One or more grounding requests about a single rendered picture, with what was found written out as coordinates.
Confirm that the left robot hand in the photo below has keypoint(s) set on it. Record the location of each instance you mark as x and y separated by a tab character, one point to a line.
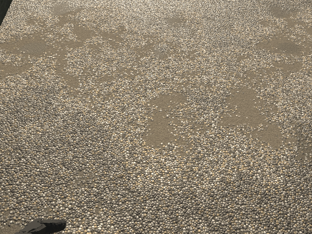
43	226

